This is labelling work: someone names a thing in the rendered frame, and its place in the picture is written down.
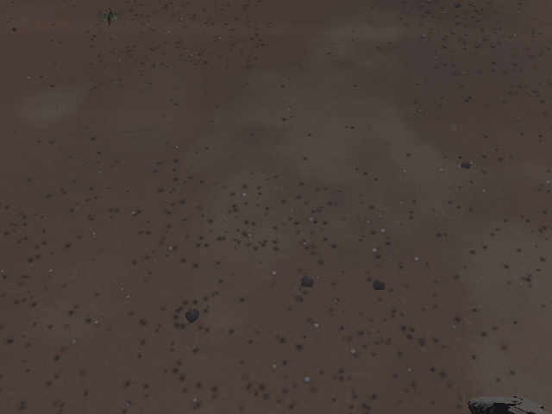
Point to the right robot hand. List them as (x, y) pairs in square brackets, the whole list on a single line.
[(504, 405)]

